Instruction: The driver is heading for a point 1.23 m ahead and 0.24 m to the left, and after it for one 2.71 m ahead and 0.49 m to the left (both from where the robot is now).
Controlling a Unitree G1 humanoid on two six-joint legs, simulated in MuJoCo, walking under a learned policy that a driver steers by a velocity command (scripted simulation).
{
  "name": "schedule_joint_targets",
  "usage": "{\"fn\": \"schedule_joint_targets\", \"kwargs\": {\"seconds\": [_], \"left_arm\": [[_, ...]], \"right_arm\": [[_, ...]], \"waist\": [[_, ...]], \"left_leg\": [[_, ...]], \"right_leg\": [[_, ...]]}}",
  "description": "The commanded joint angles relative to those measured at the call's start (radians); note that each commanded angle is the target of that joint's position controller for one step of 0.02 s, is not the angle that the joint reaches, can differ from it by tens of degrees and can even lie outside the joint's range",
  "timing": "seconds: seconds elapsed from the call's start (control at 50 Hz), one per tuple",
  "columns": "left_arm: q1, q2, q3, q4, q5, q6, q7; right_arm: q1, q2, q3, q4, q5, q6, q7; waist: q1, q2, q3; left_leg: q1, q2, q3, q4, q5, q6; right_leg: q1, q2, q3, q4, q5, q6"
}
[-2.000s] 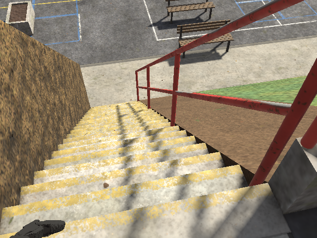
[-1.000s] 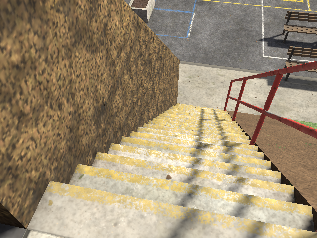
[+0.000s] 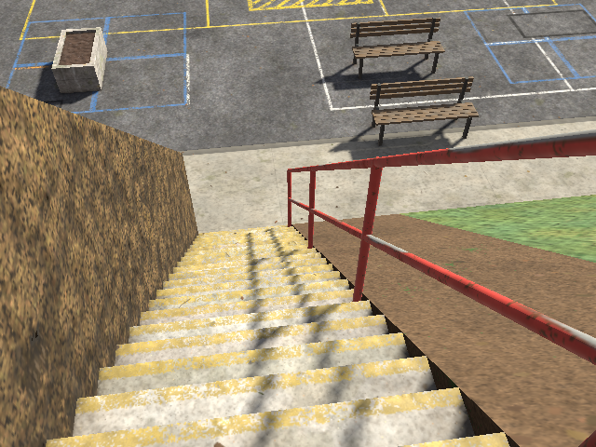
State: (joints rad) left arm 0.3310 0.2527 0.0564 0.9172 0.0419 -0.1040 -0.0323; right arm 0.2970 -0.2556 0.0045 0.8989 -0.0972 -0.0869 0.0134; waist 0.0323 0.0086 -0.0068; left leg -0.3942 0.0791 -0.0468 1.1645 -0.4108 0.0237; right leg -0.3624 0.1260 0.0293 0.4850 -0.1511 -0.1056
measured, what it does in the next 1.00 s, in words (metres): goes down, turning left: left foot, then right foot 0.21 m lower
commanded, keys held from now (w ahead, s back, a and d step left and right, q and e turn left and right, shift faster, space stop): w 0.02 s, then w+q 0.72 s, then w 0.26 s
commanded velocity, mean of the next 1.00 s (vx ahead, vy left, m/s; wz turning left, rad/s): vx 0.50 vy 0.00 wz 0.29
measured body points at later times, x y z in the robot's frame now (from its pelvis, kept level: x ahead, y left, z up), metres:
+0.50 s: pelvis +0.21 +0.05 -0.03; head +0.21 +0.06 +0.42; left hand +0.31 +0.31 -0.15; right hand +0.22 -0.19 -0.17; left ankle +0.16 +0.11 -0.73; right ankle +0.25 -0.10 -0.64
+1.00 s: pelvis +0.39 +0.05 -0.22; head +0.39 +0.05 +0.23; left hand +0.25 +0.26 -0.37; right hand +0.51 -0.15 -0.36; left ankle +0.44 +0.23 -0.77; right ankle +0.40 -0.02 -0.95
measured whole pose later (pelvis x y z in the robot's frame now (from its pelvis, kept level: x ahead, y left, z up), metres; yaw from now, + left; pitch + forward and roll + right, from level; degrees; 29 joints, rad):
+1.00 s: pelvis +0.39 +0.05 -0.22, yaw +21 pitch +3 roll -2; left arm 0.50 0.23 0.01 1.00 0.11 -0.10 -0.03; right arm 0.40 -0.21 0.02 0.80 -0.08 -0.02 0.09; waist 0.02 0.03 -0.08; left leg -1.10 0.08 -0.08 1.60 0.00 0.04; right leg -0.31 0.06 -0.12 0.60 -0.34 -0.09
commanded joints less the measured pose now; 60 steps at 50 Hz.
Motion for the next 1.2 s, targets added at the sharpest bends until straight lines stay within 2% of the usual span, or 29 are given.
{"fn": "schedule_joint_targets", "kwargs": {"seconds": [0.02, 0.08, 0.1, 0.12, 0.16, 0.18, 0.2, 0.22, 0.24, 0.26, 0.3, 0.34, 0.36, 0.38, 0.44, 0.52, 0.56, 0.6, 0.66, 0.7, 0.76, 0.78, 0.8, 0.84, 0.86, 0.88, 0.94, 1.02, 1.2], "left_arm": [[0.008, 0.007, -0.022, -0.026, 0.002, -0.014, 0.003], [0.022, 0.1, 0.0, -0.047, 0.035, -0.038, -0.008], [0.037, 0.208, 0.033, -0.023, -0.077, -0.002, 0.019], [0.082, 0.074, -0.018, -0.013, 0.052, -0.027, -0.006], [0.12, 0.098, -0.017, -0.001, 0.097, -0.039, -0.017], [0.073, 0.16, 0.018, -0.013, -0.074, -0.009, 0.01], [0.143, 0.049, -0.046, 0.002, 0.084, -0.032, 0.0], [0.178, 0.055, -0.033, 0.021, 0.08, -0.031, 0.01], [0.127, 0.151, 0.01, -0.022, -0.072, 0.023, 0.04], [0.117, 0.094, -0.026, -0.015, 0.025, 0.004, 0.017], [0.053, 0.21, 0.005, -0.064, 0.083, 0.013, 0.018], [0.114, -0.003, -0.045, -0.05, 0.092, -0.019, -0.032], [0.157, -0.05, -0.062, -0.124, 0.026, -0.03, -0.036], [0.045, 0.093, -0.031, -0.147, -0.007, -0.014, -0.014], [0.045, 0.059, -0.067, -0.143, 0.052, 0.049, 0.045], [0.058, 0.004, -0.091, -0.095, 0.061, 0.041, -0.039], [-0.099, -0.004, -0.103, -0.143, 0.089, 0.034, -0.047], [-0.246, 0.009, -0.097, -0.185, 0.077, 0.037, -0.035], [-0.131, -0.011, -0.092, -0.215, 0.034, 0.041, -0.039], [0.002, 0.001, -0.094, -0.201, 0.084, 0.057, -0.041], [-0.116, 0.025, -0.086, -0.227, 0.047, 0.076, -0.034], [0.161, 0.071, -0.008, -0.114, -0.102, 0.074, 0.043], [0.277, 0.125, -0.03, -0.022, 0.058, 0.053, -0.014], [0.436, 0.262, 0.027, -0.018, 0.084, 0.046, -0.06], [0.32, 0.27, 0.052, -0.045, 0.102, 0.059, -0.067], [0.149, 0.166, 0.021, -0.06, 0.096, 0.051, -0.054], [0.137, -0.094, -0.063, 0.023, 0.07, 0.006, -0.013], [0.28, -0.012, -0.075, 0.127, 0.085, -0.038, 0.024], [0.35, -0.018, -0.115, 0.124, 0.061, -0.003, 0.039]], "right_arm": [[0.056, -0.022, 0.005, -0.065, 0.009, 0.014, -0.019], [-0.002, -0.034, 0.011, -0.078, 0.014, 0.028, 0.015], [-0.068, -0.04, -0.011, -0.124, 0.095, 0.049, -0.013], [-0.041, 0.023, 0.037, -0.094, 0.002, 0.041, 0.022], [0.109, -0.002, 0.025, -0.057, -0.031, 0.036, 0.041], [0.046, -0.084, -0.035, -0.057, 0.099, 0.057, -0.001], [0.021, -0.062, 0.004, -0.1, -0.03, 0.032, 0.033], [0.043, -0.074, -0.018, -0.103, -0.029, 0.014, 0.027], [-0.039, -0.098, -0.037, -0.102, 0.099, 0.038, -0.007], [-0.123, -0.042, -0.002, -0.154, 0.022, 0.007, 0.005], [0.228, -0.024, -0.013, -0.017, 0.008, -0.023, 0.002], [0.405, -0.175, -0.068, 0.035, 0.022, -0.055, -0.018], [0.36, -0.254, -0.09, 0.001, -0.002, -0.07, 0.025], [0.182, -0.183, -0.091, -0.023, -0.011, -0.068, 0.044], [0.026, 0.044, -0.012, -0.048, 0.005, -0.044, 0.044], [0.237, -0.092, -0.037, 0.05, -0.026, -0.029, 0.017], [0.285, 0.054, 0.007, 0.029, 0.017, -0.045, -0.033], [0.392, 0.04, 0.01, 0.054, 0.022, -0.049, -0.05], [0.194, -0.049, 0.009, -0.044, 0.024, -0.028, 0.004], [0.193, -0.069, 0.012, -0.076, 0.027, -0.032, 0.028], [0.257, -0.094, 0.003, -0.079, 0.079, -0.017, 0.045], [0.173, -0.115, -0.046, -0.022, 0.093, 0.071, -0.042], [0.331, 0.023, 0.048, -0.083, 0.061, 0.02, 0.066], [0.46, 0.034, 0.021, -0.096, 0.084, -0.01, 0.126], [0.445, -0.075, 0.006, -0.141, 0.074, 0.007, 0.125], [0.346, -0.005, 0.035, -0.178, 0.043, 0.021, 0.113], [0.322, 0.078, 0.06, -0.091, 0.002, 0.07, 0.08], [0.16, 0.091, 0.057, -0.076, 0.01, 0.065, 0.142], [-0.052, -0.011, 0.057, -0.067, -0.048, 0.061, 0.102]], "waist": [[-0.06, -0.07, 0.009], [-0.028, -0.012, 0.014], [-0.075, -0.065, 0.007], [-0.006, -0.047, 0.007], [-0.05, -0.086, -0.011], [-0.067, -0.068, -0.106], [-0.027, -0.057, 0.039], [-0.033, -0.067, 0.013], [-0.008, 0.003, -0.07], [0.022, -0.14, 0.064], [-0.093, 0.011, -0.061], [-0.113, 0.23, -0.148], [-0.094, 0.138, -0.146], [-0.077, 0.001, 0.022], [0.023, -0.004, -0.073], [-0.008, 0.017, -0.04], [-0.111, 0.004, -0.067], [-0.17, 0.087, -0.028], [-0.072, 0.062, 0.008], [-0.03, 0.041, 0.058], [-0.113, 0.031, 0.131], [0.002, 0.06, -0.05], [-0.019, -0.137, 0.016], [-0.011, -0.244, -0.222], [0.04, -0.099, -0.198], [0.008, 0.009, -0.109], [-0.104, 0.028, 0.15], [-0.015, -0.109, 0.125], [0.054, -0.022, 0.169]], "left_leg": [[-0.134, 0.042, -0.028, -0.039, -0.001, 0.003], [-0.032, 0.028, 0.055, -0.289, 0.225, -0.019], [0.058, 0.002, 0.089, -0.301, 0.295, -0.029], [0.029, 0.026, 0.07, -0.302, 0.373, -0.026], [0.09, -0.002, 0.083, -0.088, 0.455, -0.03], [0.043, -0.033, 0.103, -0.117, 0.453, -0.005], [-0.087, 0.031, 0.038, -0.082, 0.352, -0.007], [-0.189, 0.01, 0.039, -0.087, 0.208, -0.002], [-0.089, -0.063, 0.112, -0.24, 0.173, 0.018], [-0.189, 0.016, 0.076, -0.395, -0.062, -0.01], [0.177, -0.139, 0.245, -0.307, 0.137, -0.024], [0.53, 0.081, -0.276, -0.557, 0.827, 0.271], [0.527, 0.26, -0.624, -0.696, 0.923, 0.448], [0.367, 0.312, -0.65, -0.688, 0.747, 0.469], [0.108, 0.141, -0.384, -0.612, 0.809, 0.342], [-0.122, -0.039, -0.205, -0.513, 0.667, 0.242], [0.084, -0.08, -0.2, -0.426, 0.332, 0.199], [0.191, -0.057, -0.307, -0.285, 0.263, 0.217], [-0.602, -0.168, -0.142, -0.334, -0.081, 0.211], [-0.567, -0.131, -0.314, -0.179, -0.134, 0.249], [-0.093, -0.111, -0.507, -0.053, -0.037, 0.266], [-0.042, -0.147, -0.27, 0.318, 0.369, 0.227], [-0.26, -0.186, -0.362, 0.443, 0.081, 0.136], [-0.96, -0.284, -0.139, 1.174, -0.478, 0.043], [-1.12, -0.229, -0.158, 1.213, -0.366, -0.042], [-1.258, -0.093, -0.262, 1.026, -0.149, -0.048], [-0.849, 0.07, -0.11, 0.466, 0.399, 0.024], [-0.593, 0.056, 0.015, 0.229, 0.825, 0.018], [-0.426, 0.012, 0.04, -0.373, 0.947, -0.007]], "right_leg": [[-0.068, -0.258, 0.334, -0.304, -0.176, -0.167], [-0.221, -0.216, 0.196, -0.314, -0.032, -0.142], [-0.147, -0.228, 0.192, -0.299, 0.226, -0.123], [-0.244, -0.218, 0.126, -0.277, 0.11, -0.133], [-0.207, -0.243, 0.127, -0.14, 0.269, -0.137], [-0.017, -0.28, 0.12, -0.126, 0.407, -0.101], [-0.047, -0.308, 0.163, -0.047, 0.404, -0.124], [0.108, -0.346, 0.191, 0.011, 0.502, -0.136], [0.188, -0.289, 0.082, -0.001, 0.555, -0.094], [0.163, -0.359, 0.175, 0.022, 0.518, -0.122], [0.036, -0.282, 0.064, 0.303, 0.724, -0.132], [-0.381, -0.023, 0.011, 1.056, -0.38, 0.014], [-0.575, 0.004, 0.196, 1.065, -0.419, 0.051], [-0.693, -0.078, 0.213, 1.112, -0.347, 0.092], [-0.58, -0.185, 0.152, 0.927, -0.218, 0.162], [-0.4, -0.166, -0.037, 0.874, -0.049, 0.166], [-0.552, -0.223, 0.078, 0.546, 0.368, 0.127], [-0.704, -0.209, 0.052, 0.441, 0.406, 0.131], [0.178, -0.127, -0.119, 0.268, 0.597, 0.126], [0.22, -0.134, -0.044, 0.307, 0.476, 0.144], [0.018, -0.186, 0.031, -0.382, 0.28, 0.102], [0.261, -0.164, -0.102, -0.242, 0.69, 0.069], [0.483, -0.288, 0.015, -0.532, 0.512, 0.029], [1.053, -0.578, 0.177, 0.238, 1.397, -0.333], [0.968, -0.702, 0.429, 0.126, 1.04, -0.42], [0.833, -0.73, 0.487, 0.031, 0.505, -0.372], [-0.011, -0.331, 0.095, -0.079, 0.03, -0.144], [-0.317, -0.294, 0.132, -0.06, -0.197, -0.18], [-0.174, -0.318, 0.171, 0.209, -0.421, -0.191]]}}
Velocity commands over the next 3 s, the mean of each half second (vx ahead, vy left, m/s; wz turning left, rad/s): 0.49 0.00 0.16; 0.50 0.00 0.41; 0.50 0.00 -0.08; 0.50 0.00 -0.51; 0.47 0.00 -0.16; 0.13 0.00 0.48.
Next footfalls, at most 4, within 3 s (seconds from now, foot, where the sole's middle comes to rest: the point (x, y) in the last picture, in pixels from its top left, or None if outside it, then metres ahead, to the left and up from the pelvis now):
0.32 left None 0.20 0.11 -0.77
0.80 right None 0.44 -0.01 -0.98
1.38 left None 0.60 0.32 -1.20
1.96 right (283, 402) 0.88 0.10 -1.41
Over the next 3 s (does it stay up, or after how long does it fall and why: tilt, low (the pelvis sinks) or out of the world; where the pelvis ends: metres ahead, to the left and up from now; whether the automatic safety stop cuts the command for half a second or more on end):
stays up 1.21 0.23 -1.04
